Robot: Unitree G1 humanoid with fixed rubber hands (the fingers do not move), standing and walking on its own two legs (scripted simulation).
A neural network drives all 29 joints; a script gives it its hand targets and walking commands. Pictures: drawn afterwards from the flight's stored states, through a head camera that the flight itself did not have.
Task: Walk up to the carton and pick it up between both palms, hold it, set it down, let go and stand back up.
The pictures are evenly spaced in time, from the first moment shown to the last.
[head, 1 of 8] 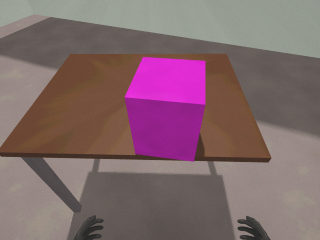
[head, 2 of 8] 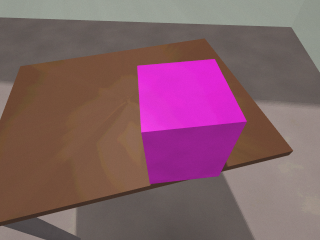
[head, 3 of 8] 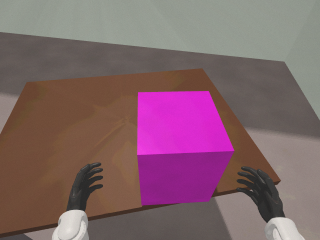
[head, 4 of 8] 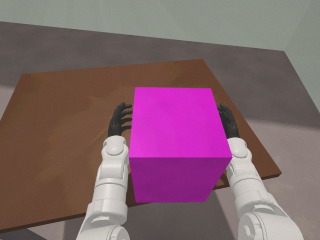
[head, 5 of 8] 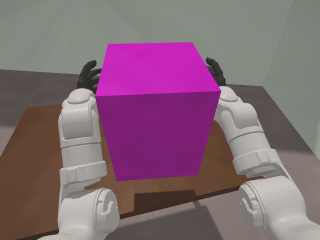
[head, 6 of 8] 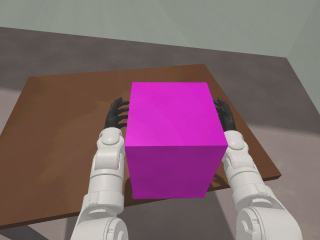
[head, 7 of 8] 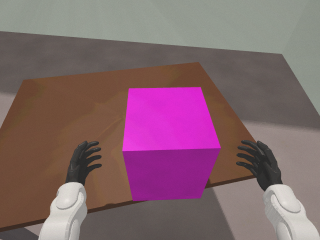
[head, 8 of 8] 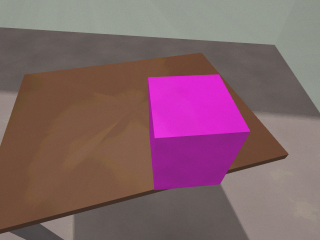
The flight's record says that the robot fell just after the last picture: no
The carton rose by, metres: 0.19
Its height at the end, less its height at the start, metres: +0.00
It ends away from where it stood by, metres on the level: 0.02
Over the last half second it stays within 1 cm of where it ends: yes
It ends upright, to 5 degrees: yes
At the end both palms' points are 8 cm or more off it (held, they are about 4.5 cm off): yes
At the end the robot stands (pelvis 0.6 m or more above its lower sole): yes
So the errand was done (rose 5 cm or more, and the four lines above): yes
